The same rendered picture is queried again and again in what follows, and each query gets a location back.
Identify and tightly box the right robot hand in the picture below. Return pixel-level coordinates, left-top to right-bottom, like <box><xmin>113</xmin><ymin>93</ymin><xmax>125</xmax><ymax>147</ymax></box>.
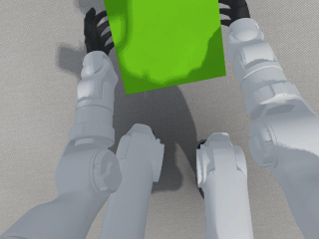
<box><xmin>218</xmin><ymin>0</ymin><xmax>250</xmax><ymax>27</ymax></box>

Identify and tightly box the left robot forearm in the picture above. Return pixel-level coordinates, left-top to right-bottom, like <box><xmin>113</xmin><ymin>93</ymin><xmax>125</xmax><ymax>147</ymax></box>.
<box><xmin>55</xmin><ymin>51</ymin><xmax>119</xmax><ymax>185</ymax></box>

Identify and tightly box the carton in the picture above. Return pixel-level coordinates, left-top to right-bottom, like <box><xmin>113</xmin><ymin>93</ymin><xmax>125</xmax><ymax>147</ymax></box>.
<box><xmin>104</xmin><ymin>0</ymin><xmax>226</xmax><ymax>95</ymax></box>

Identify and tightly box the left robot hand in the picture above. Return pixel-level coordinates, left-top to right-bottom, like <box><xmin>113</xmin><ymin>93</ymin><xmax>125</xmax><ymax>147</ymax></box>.
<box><xmin>84</xmin><ymin>7</ymin><xmax>115</xmax><ymax>56</ymax></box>

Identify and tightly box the right robot forearm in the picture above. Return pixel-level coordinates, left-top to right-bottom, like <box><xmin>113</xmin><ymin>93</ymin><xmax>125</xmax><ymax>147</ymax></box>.
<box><xmin>226</xmin><ymin>18</ymin><xmax>319</xmax><ymax>120</ymax></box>

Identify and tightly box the robot right upper arm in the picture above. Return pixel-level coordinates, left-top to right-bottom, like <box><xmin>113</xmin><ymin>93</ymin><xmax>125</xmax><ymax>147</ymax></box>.
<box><xmin>248</xmin><ymin>110</ymin><xmax>319</xmax><ymax>239</ymax></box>

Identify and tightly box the robot right foot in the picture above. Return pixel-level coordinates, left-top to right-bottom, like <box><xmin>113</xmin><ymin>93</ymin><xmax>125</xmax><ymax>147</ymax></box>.
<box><xmin>197</xmin><ymin>141</ymin><xmax>205</xmax><ymax>199</ymax></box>

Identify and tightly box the robot left shin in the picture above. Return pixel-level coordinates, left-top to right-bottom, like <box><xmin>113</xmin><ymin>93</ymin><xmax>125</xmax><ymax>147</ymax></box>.
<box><xmin>116</xmin><ymin>123</ymin><xmax>156</xmax><ymax>160</ymax></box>

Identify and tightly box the robot left upper arm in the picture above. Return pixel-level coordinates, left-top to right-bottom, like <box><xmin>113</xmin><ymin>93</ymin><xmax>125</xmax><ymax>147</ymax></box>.
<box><xmin>0</xmin><ymin>147</ymin><xmax>123</xmax><ymax>239</ymax></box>

